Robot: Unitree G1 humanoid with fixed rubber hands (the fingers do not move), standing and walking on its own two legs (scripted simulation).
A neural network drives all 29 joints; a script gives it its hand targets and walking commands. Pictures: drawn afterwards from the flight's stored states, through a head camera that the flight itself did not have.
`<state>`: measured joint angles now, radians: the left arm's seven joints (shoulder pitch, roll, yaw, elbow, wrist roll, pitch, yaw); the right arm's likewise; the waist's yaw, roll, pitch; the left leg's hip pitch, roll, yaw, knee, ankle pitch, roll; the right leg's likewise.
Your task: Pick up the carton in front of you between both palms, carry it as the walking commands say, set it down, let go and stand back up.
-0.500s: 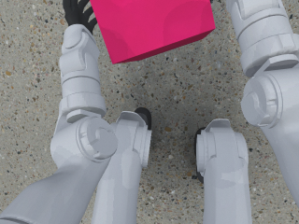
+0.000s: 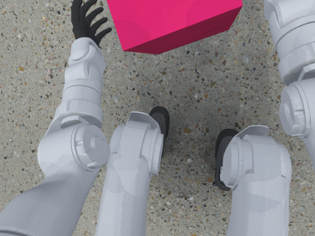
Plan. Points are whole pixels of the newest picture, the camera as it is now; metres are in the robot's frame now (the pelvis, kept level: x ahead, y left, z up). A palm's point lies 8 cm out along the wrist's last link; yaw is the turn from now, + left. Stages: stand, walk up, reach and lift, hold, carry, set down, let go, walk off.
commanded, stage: set down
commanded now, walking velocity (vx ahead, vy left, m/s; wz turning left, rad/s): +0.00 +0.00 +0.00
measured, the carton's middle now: out of the picture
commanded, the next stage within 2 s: let go in 1.12 s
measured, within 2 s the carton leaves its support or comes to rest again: neither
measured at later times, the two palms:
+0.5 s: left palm (39, 33) +0.47 +0.23 -0.06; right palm out of the picture +0.60 -0.13 -0.04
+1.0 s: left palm out of the picture +0.47 +0.23 +0.10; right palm out of the picture +0.61 -0.14 +0.10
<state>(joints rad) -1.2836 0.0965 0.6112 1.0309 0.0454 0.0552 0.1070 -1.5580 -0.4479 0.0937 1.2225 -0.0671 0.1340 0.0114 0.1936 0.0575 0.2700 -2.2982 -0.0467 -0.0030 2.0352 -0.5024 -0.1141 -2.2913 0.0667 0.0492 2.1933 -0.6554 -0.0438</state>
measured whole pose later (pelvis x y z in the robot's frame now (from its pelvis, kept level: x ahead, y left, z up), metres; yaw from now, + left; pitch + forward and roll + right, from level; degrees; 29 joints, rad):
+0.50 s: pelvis -0.01 +0.02 +0.06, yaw -2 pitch +41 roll +5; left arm -1.18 0.02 0.43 0.72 -0.07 0.18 0.26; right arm -1.66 -0.55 0.10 1.27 0.05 0.22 0.09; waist 0.22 -0.02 0.20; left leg -2.13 -0.03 0.02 1.84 -0.44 -0.05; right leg -2.09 0.02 0.05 1.97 -0.60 -0.02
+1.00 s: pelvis +0.01 +0.00 +0.19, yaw -2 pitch +46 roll +5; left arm -0.98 -0.01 0.46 0.55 -0.04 0.26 0.20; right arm -1.49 -0.49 0.01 1.12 -0.06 0.29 0.12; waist 0.22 -0.06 0.00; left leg -1.82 -0.02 0.00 1.35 -0.35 -0.06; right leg -1.81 0.04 0.06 1.48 -0.48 -0.02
